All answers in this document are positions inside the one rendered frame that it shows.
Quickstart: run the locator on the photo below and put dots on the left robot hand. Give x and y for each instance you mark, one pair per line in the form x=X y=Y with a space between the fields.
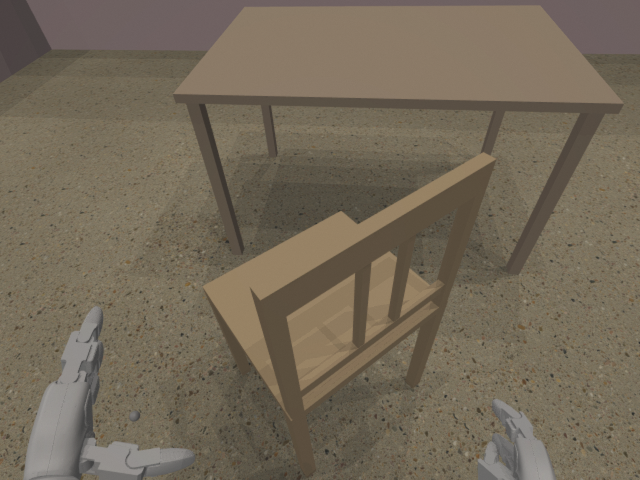
x=58 y=443

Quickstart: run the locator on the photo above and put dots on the right robot hand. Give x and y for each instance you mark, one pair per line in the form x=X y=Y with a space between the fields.
x=527 y=459

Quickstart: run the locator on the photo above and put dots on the table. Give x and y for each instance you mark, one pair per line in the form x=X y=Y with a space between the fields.
x=483 y=58

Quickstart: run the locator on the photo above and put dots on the chair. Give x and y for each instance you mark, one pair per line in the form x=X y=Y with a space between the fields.
x=315 y=311

